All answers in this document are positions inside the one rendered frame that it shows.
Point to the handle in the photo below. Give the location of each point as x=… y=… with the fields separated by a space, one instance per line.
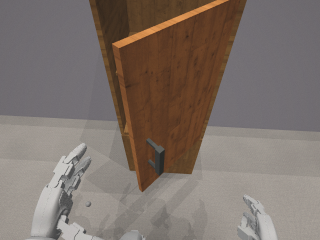
x=159 y=157

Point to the left robot hand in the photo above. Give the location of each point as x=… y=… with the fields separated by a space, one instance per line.
x=56 y=197

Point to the cupboard door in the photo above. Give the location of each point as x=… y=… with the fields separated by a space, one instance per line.
x=167 y=75

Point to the right robot hand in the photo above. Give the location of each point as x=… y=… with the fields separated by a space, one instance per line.
x=261 y=227

